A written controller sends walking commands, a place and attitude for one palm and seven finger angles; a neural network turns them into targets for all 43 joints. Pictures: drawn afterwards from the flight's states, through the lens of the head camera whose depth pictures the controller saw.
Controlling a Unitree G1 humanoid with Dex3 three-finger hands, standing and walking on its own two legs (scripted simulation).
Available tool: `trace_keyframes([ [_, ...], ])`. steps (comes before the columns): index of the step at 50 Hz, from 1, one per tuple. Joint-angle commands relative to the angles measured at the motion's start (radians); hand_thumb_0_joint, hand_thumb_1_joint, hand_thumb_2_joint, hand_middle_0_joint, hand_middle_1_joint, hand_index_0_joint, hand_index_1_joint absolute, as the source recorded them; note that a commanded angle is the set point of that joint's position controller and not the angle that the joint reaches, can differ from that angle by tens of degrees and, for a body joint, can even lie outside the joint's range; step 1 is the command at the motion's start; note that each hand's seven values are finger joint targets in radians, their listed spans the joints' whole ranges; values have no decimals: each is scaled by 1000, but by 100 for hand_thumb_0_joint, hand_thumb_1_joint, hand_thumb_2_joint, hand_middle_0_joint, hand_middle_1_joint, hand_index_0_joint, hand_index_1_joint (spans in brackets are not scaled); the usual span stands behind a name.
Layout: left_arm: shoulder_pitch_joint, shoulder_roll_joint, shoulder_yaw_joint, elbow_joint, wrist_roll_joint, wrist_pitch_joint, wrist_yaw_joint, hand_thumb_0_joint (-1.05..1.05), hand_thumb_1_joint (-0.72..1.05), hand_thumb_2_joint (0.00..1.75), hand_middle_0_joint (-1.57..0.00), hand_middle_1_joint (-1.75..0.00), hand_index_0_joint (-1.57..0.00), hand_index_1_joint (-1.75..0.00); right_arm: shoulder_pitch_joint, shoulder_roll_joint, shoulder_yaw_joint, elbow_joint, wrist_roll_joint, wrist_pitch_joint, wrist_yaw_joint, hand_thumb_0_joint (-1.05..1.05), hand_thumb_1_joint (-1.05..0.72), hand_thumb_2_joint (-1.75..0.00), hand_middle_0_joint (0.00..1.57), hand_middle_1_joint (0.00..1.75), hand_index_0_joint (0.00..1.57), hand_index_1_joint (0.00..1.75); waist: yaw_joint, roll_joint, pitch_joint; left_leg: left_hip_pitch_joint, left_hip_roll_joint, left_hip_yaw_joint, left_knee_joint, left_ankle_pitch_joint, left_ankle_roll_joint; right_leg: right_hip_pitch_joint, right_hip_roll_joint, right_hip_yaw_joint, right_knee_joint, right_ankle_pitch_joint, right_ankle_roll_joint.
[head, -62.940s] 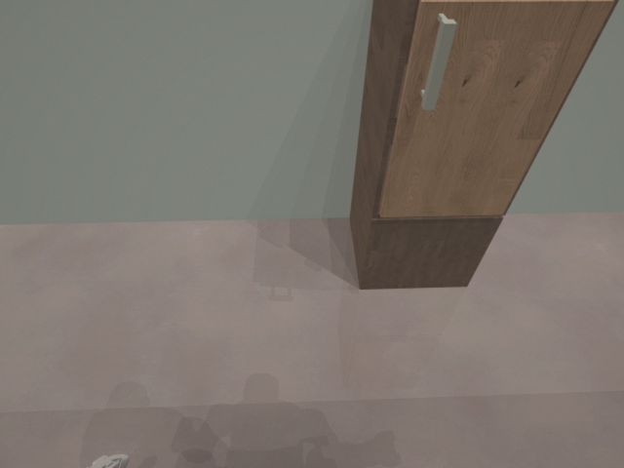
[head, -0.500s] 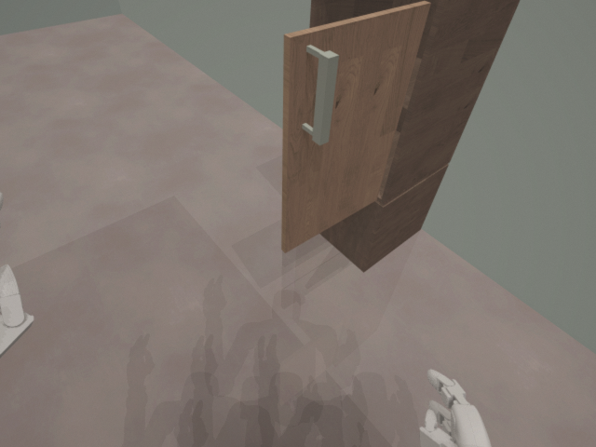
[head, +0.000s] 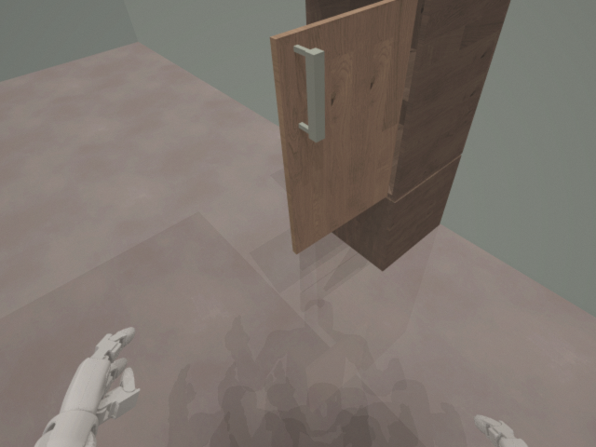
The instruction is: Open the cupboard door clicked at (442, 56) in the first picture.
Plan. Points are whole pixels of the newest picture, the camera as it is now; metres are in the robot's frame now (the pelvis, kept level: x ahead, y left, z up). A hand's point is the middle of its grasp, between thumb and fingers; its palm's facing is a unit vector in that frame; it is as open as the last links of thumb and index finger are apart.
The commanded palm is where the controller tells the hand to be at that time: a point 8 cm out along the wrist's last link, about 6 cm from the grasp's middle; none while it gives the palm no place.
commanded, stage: let the arm hang, fingers relaxed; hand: left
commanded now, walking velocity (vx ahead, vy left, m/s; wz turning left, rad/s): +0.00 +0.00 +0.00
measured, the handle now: (308, 94) +0.71 +0.00 +0.15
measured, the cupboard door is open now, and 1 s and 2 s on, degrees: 88 88 88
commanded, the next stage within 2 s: look to check the result in 0.94 s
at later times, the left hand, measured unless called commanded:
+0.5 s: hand out of the picture -0.05 +0.19 -0.15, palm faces +0.06 -0.96 -0.28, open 7.3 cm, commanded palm none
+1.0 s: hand out of the picture +0.07 +0.15 -0.16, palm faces +0.03 -0.98 -0.20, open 7.3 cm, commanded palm none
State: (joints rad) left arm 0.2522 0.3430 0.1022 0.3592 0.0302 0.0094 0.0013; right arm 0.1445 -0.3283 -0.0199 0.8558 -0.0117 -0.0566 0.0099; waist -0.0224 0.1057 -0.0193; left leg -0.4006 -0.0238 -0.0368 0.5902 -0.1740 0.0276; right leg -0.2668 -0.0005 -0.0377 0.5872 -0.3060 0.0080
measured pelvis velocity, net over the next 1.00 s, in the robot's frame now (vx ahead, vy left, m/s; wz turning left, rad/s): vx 0.04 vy -0.03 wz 0.01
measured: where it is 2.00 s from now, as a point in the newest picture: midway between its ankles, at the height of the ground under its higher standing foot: outside the picture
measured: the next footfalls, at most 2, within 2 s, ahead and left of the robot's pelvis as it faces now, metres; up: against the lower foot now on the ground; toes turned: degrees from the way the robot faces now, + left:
none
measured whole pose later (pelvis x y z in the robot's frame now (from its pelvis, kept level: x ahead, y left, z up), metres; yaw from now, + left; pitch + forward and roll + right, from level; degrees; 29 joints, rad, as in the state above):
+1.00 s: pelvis +0.04 -0.03 +0.02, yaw +1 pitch -2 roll +0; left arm 0.21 0.17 0.01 1.13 0.00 -0.01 0.02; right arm 0.22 -0.19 0.00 1.15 -0.02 0.01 -0.03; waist -0.02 0.01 0.05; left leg -0.23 -0.01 -0.06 0.42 -0.15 -0.01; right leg -0.09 0.01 -0.05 0.41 -0.28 -0.03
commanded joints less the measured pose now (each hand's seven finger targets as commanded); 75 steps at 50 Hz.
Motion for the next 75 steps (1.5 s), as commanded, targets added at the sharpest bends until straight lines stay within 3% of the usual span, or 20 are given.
trace_keyframes([
  [1, -50, 108, -14, 148, 5, -16, 0, 0, 90, 90, -20, -30, -20, -30, 13, -114, -34, -51, -11, 16, -8, 0, -90, -90, 20, 30, 20, 30, -1, -365, -1, 102, 56, -86, -11, 10, 13, -90, -152, 137, -209, -102, -104],
  [2, -78, 98, -25, 196, 1, -9, 6, 0, 90, 90, -20, -30, -20, -30, 27, -97, -31, -30, -15, 30, -10, 0, -90, -90, 20, 30, 20, 30, -9, -350, 2, 145, 40, -56, 30, -15, 2, -125, -172, 148, -230, -124, -118],
  [4, -97, 69, -46, 283, -3, 3, 15, 0, 90, 90, -20, -30, -20, -30, 57, -59, -21, -1, -20, 49, -12, 0, -90, -90, 20, 30, 20, 30, -19, -192, 12, 184, 43, -41, 29, -19, -6, -148, -171, 141, -218, -142, -121],
  [5, -89, 58, -56, 327, -6, 7, 16, 0, 90, 90, -20, -30, -20, -30, 68, -42, -12, 16, -20, 54, -11, 0, -90, -90, 20, 30, 20, 30, -20, -98, 33, 165, 58, -75, -30, -25, -2, -140, -145, 120, -192, -164, -102],
  [7, -8, 37, -60, 427, -14, 9, 16, 0, 90, 90, -20, -30, -20, -30, 51, -45, -2, 38, -21, 54, -15, 0, -90, -90, 20, 30, 20, 30, 16, 110, 49, 38, 105, -198, -221, -104, 24, 4, -61, 69, -116, -122, -53],
  [8, 35, 47, -57, 471, -14, 8, 17, 0, 90, 90, -20, -30, -20, -30, 34, -63, -3, 45, -19, 55, -20, 0, -90, -90, 20, 30, 20, 30, 43, 147, 49, -5, 120, -230, -262, -138, 34, 77, -48, 54, -106, -78, -46],
  [10, 93, 8, -48, 554, -17, 3, 16, 0, 90, 90, -20, -30, -20, -30, 51, -34, -4, 73, -16, 56, -28, 0, -90, -90, 20, 30, 20, 30, 51, 177, -2, -5, 117, -228, -291, -167, 32, 153, -49, 45, -111, -29, -46],
  [12, 115, -1, -51, 611, -21, -1, 14, 0, 90, 90, -20, -30, -20, -30, 73, -25, -8, 100, -12, 60, -34, 0, -90, -90, 20, 30, 20, 30, 49, 166, -13, 28, 106, -209, -295, -194, 24, 158, -53, 47, -142, -20, -52],
  [16, 98, -3, -54, 679, -21, -17, 15, 0, 90, 90, -20, -30, -20, -30, 123, -28, -22, 144, -5, 62, -40, 0, -90, -90, 20, 30, 20, 30, 21, -13, 11, 119, 88, -152, -234, -123, 9, 95, -87, 66, -231, -35, -67],
  [22, 88, -18, -65, 742, -20, -19, 23, 0, 90, 90, -20, -30, -20, -30, 147, -6, -25, 198, -3, 70, -41, 0, -90, -90, 20, 30, 20, 30, 3, -166, 114, 186, 80, -107, -203, -80, 6, -29, -103, 85, -301, -117, -72],
  [31, 89, -24, -68, 773, -20, -23, 29, 0, 90, 90, -20, -30, -20, -30, 105, 11, -11, 240, -5, 60, -40, 0, -90, -90, 20, 30, 20, 30, 15, -159, 127, 193, 91, -94, -227, 21, 9, 12, -101, 79, -282, -27, -59],
  [41, 54, -27, -64, 767, -23, -27, 30, 0, 90, 90, -20, -30, -20, -30, 82, 27, -1, 255, -8, 52, -41, 0, -90, -90, 20, 30, 20, 30, 23, -72, 96, 193, 91, -87, -233, 103, -1, 90, -107, 78, -279, 81, -56],
  [53, 38, -35, -58, 755, -25, -31, 33, 0, 90, 90, -20, -30, -20, -30, 99, 28, -5, 258, -5, 51, -48, 0, -90, -90, 20, 30, 20, 30, 23, -108, 55, 222, 99, -69, -207, 182, -5, 144, -110, 64, -281, 205, -56],
  [57, 33, -45, -61, 759, -27, -27, 34, 0, 90, 90, -20, -30, -20, -30, 103, 34, -3, 265, -6, 54, -50, 0, -90, -90, 20, 30, 20, 30, 19, -93, 71, 223, 100, -72, -216, 169, -6, 136, -107, 65, -282, 181, -55],
  [68, 50, -32, -61, 763, -25, -31, 34, 0, 90, 90, -20, -30, -20, -30, 85, 18, -7, 262, -1, 53, -51, 0, -90, -90, 20, 30, 20, 30, 20, -126, 67, 252, 105, -71, -215, 176, 2, 129, -103, 64, -290, 192, -53],
  [75, 47, -29, -61, 765, -24, -32, 33, 0, 90, 90, -20, -30, -20, -30, 72, 13, -8, 260, -3, 51, -51, 0, -90, -90, 20, 30, 20, 30, 19, -106, 73, 253, 106, -71, -224, 177, 0, 132, -107, 71, -294, 201, -52],
])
